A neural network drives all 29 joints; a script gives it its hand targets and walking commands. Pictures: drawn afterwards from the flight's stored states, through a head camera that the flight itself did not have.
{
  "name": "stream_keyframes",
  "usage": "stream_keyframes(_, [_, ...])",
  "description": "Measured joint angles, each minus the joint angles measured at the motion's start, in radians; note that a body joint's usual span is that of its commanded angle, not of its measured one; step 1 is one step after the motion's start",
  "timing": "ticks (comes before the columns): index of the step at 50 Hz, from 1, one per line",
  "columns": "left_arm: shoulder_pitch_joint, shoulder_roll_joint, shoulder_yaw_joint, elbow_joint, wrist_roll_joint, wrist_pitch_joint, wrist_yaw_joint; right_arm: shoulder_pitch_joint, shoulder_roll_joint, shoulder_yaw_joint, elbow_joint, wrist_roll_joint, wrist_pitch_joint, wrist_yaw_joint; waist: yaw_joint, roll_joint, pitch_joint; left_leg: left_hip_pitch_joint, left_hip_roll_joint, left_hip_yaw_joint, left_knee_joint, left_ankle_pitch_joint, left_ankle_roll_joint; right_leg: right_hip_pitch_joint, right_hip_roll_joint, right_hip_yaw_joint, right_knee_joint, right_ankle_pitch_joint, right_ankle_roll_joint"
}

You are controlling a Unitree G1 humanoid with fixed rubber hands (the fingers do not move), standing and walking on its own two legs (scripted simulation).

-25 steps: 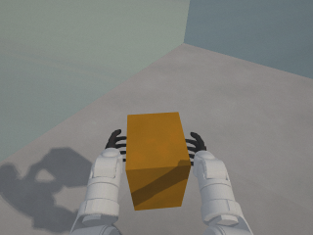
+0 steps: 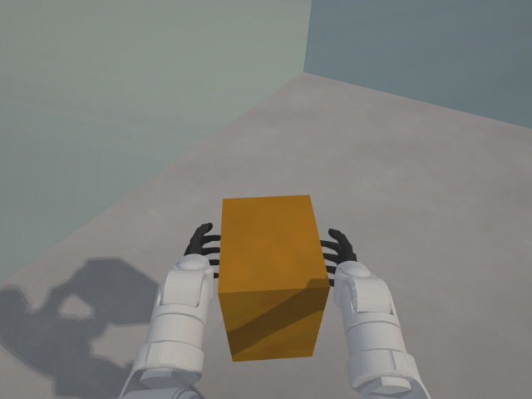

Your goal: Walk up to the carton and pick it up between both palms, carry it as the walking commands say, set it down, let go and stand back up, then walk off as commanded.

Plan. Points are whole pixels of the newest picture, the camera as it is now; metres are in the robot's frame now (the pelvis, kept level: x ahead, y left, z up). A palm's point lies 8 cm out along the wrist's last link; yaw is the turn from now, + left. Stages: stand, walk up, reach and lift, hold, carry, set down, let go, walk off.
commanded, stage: reach and lift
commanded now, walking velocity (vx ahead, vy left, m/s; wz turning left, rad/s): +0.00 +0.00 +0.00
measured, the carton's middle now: (269, 281) +0.34 +0.00 -0.02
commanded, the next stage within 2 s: hold in 0.70 s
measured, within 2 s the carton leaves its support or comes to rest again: neither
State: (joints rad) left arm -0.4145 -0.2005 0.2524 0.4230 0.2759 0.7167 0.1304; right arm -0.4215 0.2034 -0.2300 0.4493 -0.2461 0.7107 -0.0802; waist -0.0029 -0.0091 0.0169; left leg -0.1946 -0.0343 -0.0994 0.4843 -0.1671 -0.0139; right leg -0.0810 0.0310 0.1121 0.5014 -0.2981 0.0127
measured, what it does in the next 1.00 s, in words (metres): stands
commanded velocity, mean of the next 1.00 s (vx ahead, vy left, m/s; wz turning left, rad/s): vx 0.00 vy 0.00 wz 0.00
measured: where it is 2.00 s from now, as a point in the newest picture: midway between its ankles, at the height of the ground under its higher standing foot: outside the picture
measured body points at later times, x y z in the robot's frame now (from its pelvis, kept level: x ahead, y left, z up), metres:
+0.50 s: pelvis -0.01 +0.00 +0.00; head -0.06 +0.00 +0.45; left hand +0.30 +0.13 +0.04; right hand +0.31 -0.12 +0.05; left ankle +0.07 +0.12 -0.74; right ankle -0.01 -0.13 -0.74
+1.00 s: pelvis -0.02 +0.01 -0.01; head -0.08 +0.02 +0.44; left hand +0.30 +0.13 +0.05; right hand +0.29 -0.11 +0.05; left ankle +0.07 +0.12 -0.74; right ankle -0.01 -0.13 -0.74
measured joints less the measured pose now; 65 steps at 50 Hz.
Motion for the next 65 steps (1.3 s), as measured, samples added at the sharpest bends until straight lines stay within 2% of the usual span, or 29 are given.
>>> stream_keyframes(7, [0.009,0.003,0.004,0.012,0.007,-0.005,-0.013,-0.005,0.003,0.004,0.010,-0.011,0.010,-0.004,0.003,-0.004,-0.003,-0.010,0.002,-0.006,0.000,0.003,-0.006,-0.014,0.004,-0.006,0.010,-0.003,-0.005])
stream_keyframes(13, [0.062,0.023,-0.046,-0.044,-0.020,0.011,-0.012,0.029,-0.011,0.069,-0.018,0.014,0.016,-0.014,-0.004,-0.007,-0.023,0.002,0.005,-0.012,-0.015,0.009,-0.009,0.000,0.005,-0.011,-0.007,0.004,-0.007])
stream_keyframes(18, [0.037,0.014,-0.017,-0.014,0.004,0.017,-0.021,0.010,-0.003,0.039,0.010,0.001,0.017,-0.012,-0.010,-0.007,-0.018,0.004,0.002,-0.014,-0.003,0.006,-0.009,0.003,0.004,-0.014,0.005,-0.001,-0.008])
stream_keyframes(25, [0.045,0.017,-0.038,-0.012,0.000,0.024,-0.019,0.026,-0.009,0.045,-0.003,0.006,0.025,-0.011,-0.009,0.003,-0.021,0.005,0.003,-0.009,-0.003,0.010,-0.005,0.005,0.004,-0.007,-0.001,0.009,-0.003])
stream_keyframes(34, [0.030,0.011,-0.019,-0.009,0.003,0.022,-0.016,0.013,-0.005,0.030,0.012,0.004,0.008,-0.009,-0.007,-0.014,-0.016,-0.019,-0.005,-0.001,0.016,0.015,0.003,-0.024,-0.002,-0.001,0.027,0.006,0.005])
stream_keyframes(43, [0.017,0.006,-0.017,0.003,-0.001,0.024,-0.001,-0.003,0.002,-0.012,0.030,-0.009,-0.001,0.006,-0.022,-0.004,-0.022,-0.030,-0.009,0.008,0.052,-0.001,0.013,-0.026,-0.004,0.007,0.044,0.000,0.011])
stream_keyframes(48, [-0.004,-0.002,-0.014,0.022,0.004,0.023,0.003,0.008,-0.003,-0.018,0.015,-0.009,0.000,0.012,-0.011,-0.001,-0.012,-0.023,-0.012,0.017,0.060,-0.004,0.018,-0.026,-0.007,0.015,0.061,-0.007,0.014])
stream_keyframes(54, [-0.016,-0.007,0.001,0.032,0.007,0.009,0.001,-0.003,0.001,-0.032,0.011,-0.022,-0.001,0.013,-0.006,-0.011,-0.002,-0.026,-0.010,0.014,0.065,-0.006,0.013,-0.033,-0.003,0.013,0.076,-0.013,0.011])
stream_keyframes(65, [0.024,0.009,-0.031,-0.014,0.000,0.031,-0.007,0.010,-0.004,0.012,0.006,-0.002,0.007,0.000,-0.006,-0.010,-0.021,-0.026,-0.003,-0.002,0.043,0.001,-0.002,-0.037,0.003,-0.003,0.068,-0.013,-0.002])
